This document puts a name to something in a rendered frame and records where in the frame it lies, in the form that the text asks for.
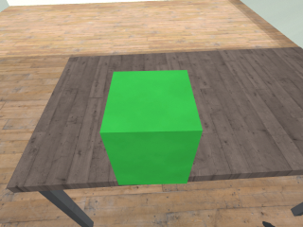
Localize carton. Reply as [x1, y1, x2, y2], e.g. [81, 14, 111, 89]
[99, 70, 203, 185]

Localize table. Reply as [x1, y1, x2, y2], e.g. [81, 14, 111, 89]
[6, 46, 303, 227]

